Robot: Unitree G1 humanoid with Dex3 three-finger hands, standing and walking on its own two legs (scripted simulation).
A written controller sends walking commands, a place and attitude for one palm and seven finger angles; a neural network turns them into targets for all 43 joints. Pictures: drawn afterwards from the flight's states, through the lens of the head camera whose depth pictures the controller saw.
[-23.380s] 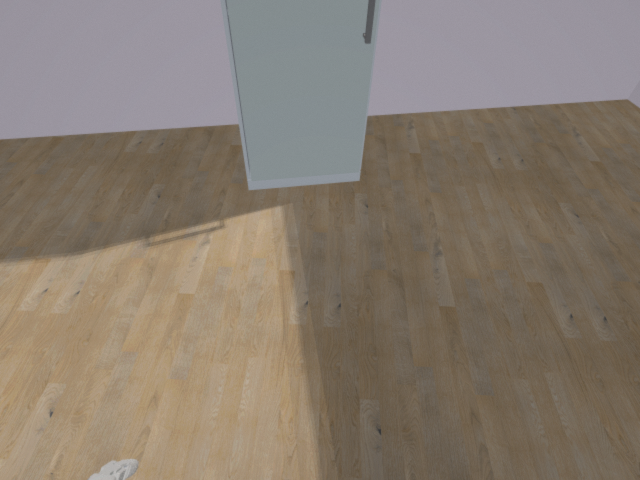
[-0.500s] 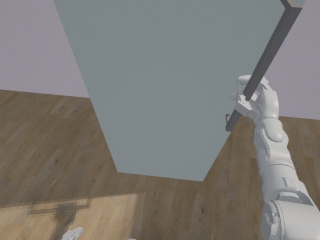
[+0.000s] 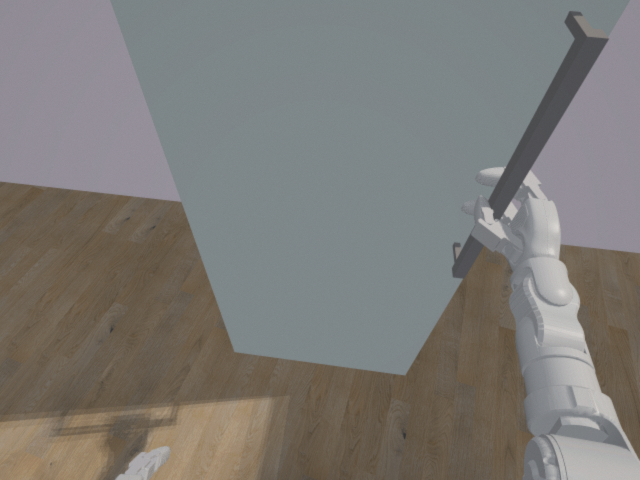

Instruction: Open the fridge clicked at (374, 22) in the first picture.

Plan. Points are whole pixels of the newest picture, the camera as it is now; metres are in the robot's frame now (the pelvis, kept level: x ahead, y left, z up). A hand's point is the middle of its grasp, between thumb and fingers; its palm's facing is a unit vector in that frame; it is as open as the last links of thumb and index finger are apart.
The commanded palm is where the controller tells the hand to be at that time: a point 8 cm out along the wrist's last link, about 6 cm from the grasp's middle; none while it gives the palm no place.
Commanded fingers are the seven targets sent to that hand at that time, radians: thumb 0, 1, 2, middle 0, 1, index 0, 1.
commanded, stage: grip the handle and tug to test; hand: right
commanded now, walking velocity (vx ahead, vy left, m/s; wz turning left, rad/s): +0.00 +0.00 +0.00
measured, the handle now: (502, 178) +0.48 -0.17 +0.14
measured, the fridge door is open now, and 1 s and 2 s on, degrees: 0 23 60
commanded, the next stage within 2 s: pull the door a little, standing still in 0.02 s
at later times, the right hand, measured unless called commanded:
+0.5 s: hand (480, 268) +0.35 -0.14 +0.11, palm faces -0.02 +1.00 +0.01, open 5.7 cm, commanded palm +0.33 -0.19 +0.12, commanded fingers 0.00 -0.90 -0.90 0.45 1.40 0.45 1.40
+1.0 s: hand (449, 356) +0.24 -0.09 +0.11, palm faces +0.07 +0.98 -0.18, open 5.9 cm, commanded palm +0.21 -0.14 +0.12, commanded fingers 0.00 -0.90 -0.90 0.45 1.40 0.45 1.40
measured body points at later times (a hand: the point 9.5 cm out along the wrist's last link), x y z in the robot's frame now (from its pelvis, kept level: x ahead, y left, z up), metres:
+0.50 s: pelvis +0.00 +0.00 +0.01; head +0.01 +0.01 +0.46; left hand +0.14 +0.23 -0.09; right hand +0.35 -0.19 +0.11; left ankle +0.01 +0.11 -0.72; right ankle -0.05 -0.10 -0.72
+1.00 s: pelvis -0.05 +0.03 +0.01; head -0.04 +0.06 +0.46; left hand +0.13 +0.23 -0.09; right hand +0.23 -0.14 +0.12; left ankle +0.01 +0.11 -0.72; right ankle -0.05 -0.10 -0.72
